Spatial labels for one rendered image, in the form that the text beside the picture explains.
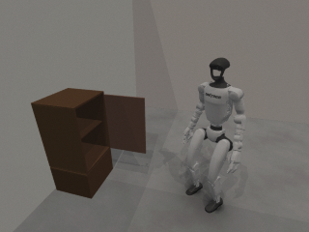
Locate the robot left hand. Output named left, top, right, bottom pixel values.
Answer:
left=227, top=150, right=241, bottom=174

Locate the cupboard door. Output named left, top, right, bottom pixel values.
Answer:
left=104, top=94, right=146, bottom=154

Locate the left robot upper arm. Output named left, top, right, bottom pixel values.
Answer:
left=228, top=87, right=245, bottom=124

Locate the robot left shin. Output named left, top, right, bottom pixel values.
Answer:
left=208, top=176, right=222, bottom=204

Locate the right robot upper arm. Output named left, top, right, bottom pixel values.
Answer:
left=196, top=82, right=210, bottom=111

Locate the robot right hand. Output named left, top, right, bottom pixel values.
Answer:
left=182, top=127, right=193, bottom=144

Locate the left robot forearm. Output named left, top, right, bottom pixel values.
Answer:
left=232, top=115, right=246, bottom=152

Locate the left robot thigh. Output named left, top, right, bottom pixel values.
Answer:
left=208, top=135, right=233, bottom=185

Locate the right robot forearm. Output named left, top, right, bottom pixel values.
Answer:
left=188, top=106, right=203, bottom=129

